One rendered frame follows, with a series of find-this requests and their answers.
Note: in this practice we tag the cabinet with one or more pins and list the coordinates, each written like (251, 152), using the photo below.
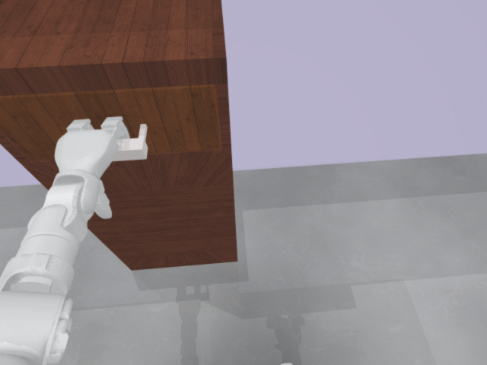
(173, 208)

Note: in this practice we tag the left robot hand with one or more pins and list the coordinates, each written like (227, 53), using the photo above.
(91, 150)

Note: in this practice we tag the drawer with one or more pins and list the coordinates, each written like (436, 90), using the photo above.
(181, 118)

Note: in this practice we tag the robot left upper arm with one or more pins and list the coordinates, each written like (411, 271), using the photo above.
(34, 327)

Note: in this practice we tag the handle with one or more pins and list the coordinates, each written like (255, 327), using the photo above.
(133, 148)

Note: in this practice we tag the robot left forearm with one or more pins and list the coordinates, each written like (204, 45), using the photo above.
(44, 262)

